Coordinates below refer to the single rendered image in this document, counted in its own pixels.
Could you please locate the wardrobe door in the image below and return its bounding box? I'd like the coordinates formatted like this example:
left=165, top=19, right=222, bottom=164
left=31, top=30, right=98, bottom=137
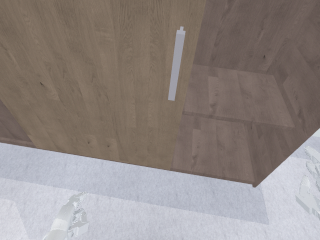
left=0, top=0, right=207, bottom=170
left=0, top=99, right=32, bottom=142

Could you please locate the robot left forearm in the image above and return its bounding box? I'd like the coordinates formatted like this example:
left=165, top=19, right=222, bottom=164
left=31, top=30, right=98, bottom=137
left=42, top=229, right=69, bottom=240

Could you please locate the left robot hand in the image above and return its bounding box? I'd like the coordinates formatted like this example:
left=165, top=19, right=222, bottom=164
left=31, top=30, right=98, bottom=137
left=50, top=191, right=90, bottom=240

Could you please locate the handle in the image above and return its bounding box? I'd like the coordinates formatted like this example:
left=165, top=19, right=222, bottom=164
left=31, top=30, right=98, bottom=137
left=168, top=26, right=186, bottom=101

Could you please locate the right robot hand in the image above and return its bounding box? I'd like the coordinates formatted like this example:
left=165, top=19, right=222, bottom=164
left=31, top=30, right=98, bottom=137
left=295, top=145, right=320, bottom=221

